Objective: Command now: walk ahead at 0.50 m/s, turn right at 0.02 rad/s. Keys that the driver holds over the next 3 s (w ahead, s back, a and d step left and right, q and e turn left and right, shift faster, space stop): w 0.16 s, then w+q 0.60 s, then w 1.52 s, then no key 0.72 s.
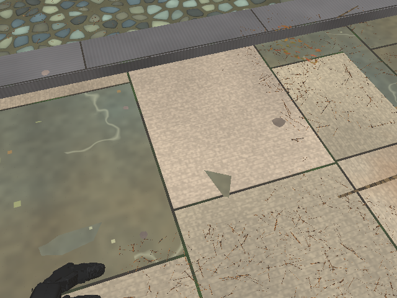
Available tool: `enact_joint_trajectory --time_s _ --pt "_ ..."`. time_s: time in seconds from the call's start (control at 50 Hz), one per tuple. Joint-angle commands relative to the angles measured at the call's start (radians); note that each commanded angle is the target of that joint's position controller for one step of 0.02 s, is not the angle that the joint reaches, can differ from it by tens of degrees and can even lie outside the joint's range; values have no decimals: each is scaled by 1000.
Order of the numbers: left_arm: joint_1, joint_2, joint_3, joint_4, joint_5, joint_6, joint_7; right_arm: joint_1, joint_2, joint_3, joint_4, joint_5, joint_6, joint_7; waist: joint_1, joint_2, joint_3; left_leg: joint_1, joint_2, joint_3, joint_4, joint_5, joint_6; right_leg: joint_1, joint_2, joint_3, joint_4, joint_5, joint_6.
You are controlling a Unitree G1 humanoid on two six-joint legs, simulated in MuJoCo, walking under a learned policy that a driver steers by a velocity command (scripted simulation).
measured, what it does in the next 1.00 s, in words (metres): walks ahead, turning left: left foot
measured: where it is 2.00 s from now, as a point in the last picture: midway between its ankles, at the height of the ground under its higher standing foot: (117, 152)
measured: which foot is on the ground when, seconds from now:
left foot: down 0.00-0.02, up 0.04-0.52, down 0.54-1.00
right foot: down 0.00-0.56, up 0.58-1.00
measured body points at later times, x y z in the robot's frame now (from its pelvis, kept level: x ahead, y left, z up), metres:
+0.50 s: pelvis +0.27 +0.01 +0.00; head +0.29 +0.02 +0.45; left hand +0.25 +0.30 -0.13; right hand +0.49 -0.19 -0.09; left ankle +0.41 +0.15 -0.71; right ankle +0.12 -0.11 -0.72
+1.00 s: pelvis +0.55 +0.08 +0.01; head +0.57 +0.09 +0.46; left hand +0.67 +0.37 -0.07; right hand +0.69 -0.18 -0.10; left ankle +0.41 +0.14 -0.72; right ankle +0.74 +0.01 -0.71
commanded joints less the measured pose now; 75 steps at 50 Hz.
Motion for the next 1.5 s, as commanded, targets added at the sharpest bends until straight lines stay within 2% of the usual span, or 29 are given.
enact_joint_trajectory --time_s 0.02,0.04,0.06,0.1,0.12,0.2,0.32,0.44,0.5,0.54,0.56,0.58,0.6,0.62,0.64,0.68,0.74,0.86,0.98,1.02,1.04,1.06,1.08,1.1,1.14,1.16,1.24,1.34,1.5 --pt "418 314 104 36 23 -2 19 52 -25 15 -99 -18 -28 -3 191 -189 -367 -590 -1 14 738 281 18 892 -338 511 -12 -66 -241" --pt "449 243 85 47 7 5 18 44 -62 10 -82 -8 -50 5 208 -234 -427 -736 -23 -115 882 -140 19 920 -387 748 -143 -185 -279" --pt "376 197 66 43 1 7 19 -45 -137 -12 -107 17 -60 12 200 -160 -254 -823 37 -118 939 -88 28 790 -350 612 -167 -236 -228" --pt "244 143 47 30 7 10 15 -147 -122 -13 -128 1 -58 9 142 -46 -77 -777 115 -69 835 70 24 497 -263 395 -229 -128 -178" --pt "207 120 39 27 14 5 11 -134 -113 -18 -123 -8 -46 6 105 -62 -46 -714 142 -75 785 117 19 401 -228 332 -266 -72 -165" --pt "197 143 50 61 16 -20 12 -115 -61 -12 -115 -8 -9 -1 62 -66 -16 -673 156 -69 691 241 -14 291 -205 185 -351 66 -180" --pt "255 173 56 117 18 -18 33 -291 -35 -4 -162 -1 -15 17 127 -38 33 -694 120 -63 374 537 -3 354 -186 6 -378 107 -119" --pt "318 195 65 175 1 12 44 -427 -31 1 -246 0 -15 51 172 -29 76 -760 92 -20 233 446 43 569 -257 -53 -311 181 -88" --pt "285 231 76 169 -4 35 58 -372 -66 -17 -265 -4 -11 64 120 -72 13 -623 21 67 225 288 91 616 -258 -103 -138 598 -49" --pt "272 227 71 155 -2 50 73 -107 -154 -69 -206 -1 -7 51 -18 -43 -138 -228 -49 75 158 336 153 483 -195 -161 232 699 7" --pt "321 164 47 115 20 33 72 28 -272 -105 -189 -4 2 31 -36 131 -263 153 175 -294 160 340 273 123 -105 -177 606 315 62" --pt "348 83 14 96 31 -5 53 0 -279 -95 -207 10 -5 32 23 268 -377 374 351 -800 -17 228 421 -196 89 -6 880 -506 100" --pt "257 168 35 80 -5 -39 33 14 -204 -73 -210 0 -8 32 -31 174 -357 366 330 -746 -58 168 374 -302 21 133 925 -481 72" --pt "184 174 33 53 -28 -54 26 -27 -165 -62 -214 -5 -11 29 -21 122 -228 238 293 -597 -59 216 333 -330 -20 112 881 -407 53" --pt "161 162 32 48 -11 -59 31 -92 -148 -57 -224 -7 -12 29 25 23 -134 75 252 -493 -74 311 306 -294 -59 102 778 -340 51" --pt "176 173 46 52 17 -38 38 -178 -107 -42 -258 -20 -12 24 91 46 -75 -124 199 -396 -119 454 290 -165 -98 101 662 -284 67" --pt "184 139 42 43 27 -8 44 -179 -133 -51 -260 -13 -17 11 114 56 -49 -243 167 -321 -159 546 303 -128 -87 75 540 -219 114" --pt "-14 87 17 4 16 -16 27 -87 -139 -50 -212 -4 -12 -9 24 92 -15 -281 108 -214 -156 426 220 -28 -29 44 130 176 132" --pt "-58 142 34 -29 6 -36 7 -35 -151 -53 -169 -4 -1 -10 21 118 17 -81 207 -326 -50 456 196 -48 -16 57 7 25 58" --pt "70 171 52 5 11 -41 11 -61 -140 -49 -173 -5 7 -11 94 123 -38 -70 165 -299 79 670 164 130 16 16 -48 0 13" --pt "209 211 68 29 22 -45 16 -72 -107 -34 -187 -13 6 -9 158 89 -159 -146 110 -249 275 675 133 360 -65 88 -11 43 -42" --pt "354 295 90 50 33 -41 20 20 -51 -15 -202 -12 -5 -11 168 -99 -319 -458 -21 -148 624 404 59 741 -267 409 -3 -10 -176" --pt "422 269 89 91 7 -29 10 64 -43 -6 -196 0 -17 -10 171 -303 -364 -698 -88 -143 846 -132 22 861 -378 750 -149 -243 -258" --pt "380 200 67 82 -11 -25 10 -16 -126 -25 -203 13 -23 -6 188 -174 -224 -806 -27 -188 928 -102 28 771 -358 713 -188 -411 -216" --pt "261 154 46 63 10 -10 14 -164 -123 -24 -238 -2 -27 -2 155 -40 -34 -798 60 -113 854 52 31 506 -276 481 -237 -299 -165" --pt "230 132 37 60 18 -12 14 -170 -115 -30 -238 -14 -25 -2 128 -47 -11 -754 92 -110 791 101 29 430 -244 419 -260 -209 -155" --pt "229 152 41 81 9 -21 16 -149 -58 -20 -232 -15 -12 -2 92 -77 -8 -691 120 -71 657 185 0 341 -197 268 -325 23 -169" --pt "285 184 48 121 -3 -6 29 -307 -23 -4 -267 -16 -23 5 140 -54 14 -674 108 -37 350 443 -18 360 -156 134 -343 132 -135" --pt "379 218 57 190 -15 31 41 -458 -46 -8 -326 -1 -43 44 163 -68 50 -624 54 -15 129 393 36 537 -236 148 -245 202 -99"
Next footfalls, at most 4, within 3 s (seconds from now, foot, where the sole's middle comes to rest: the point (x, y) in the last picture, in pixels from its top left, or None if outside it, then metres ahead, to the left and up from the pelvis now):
0.54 left None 0.45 0.15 -0.76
1.04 right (182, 215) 0.77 0.03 -0.76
1.56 left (95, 181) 0.95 0.36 -0.76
2.10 right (127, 114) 1.31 0.24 -0.76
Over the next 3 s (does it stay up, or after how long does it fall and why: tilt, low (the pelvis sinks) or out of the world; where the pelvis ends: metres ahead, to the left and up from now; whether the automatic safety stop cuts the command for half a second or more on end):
stays up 1.38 0.38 0.01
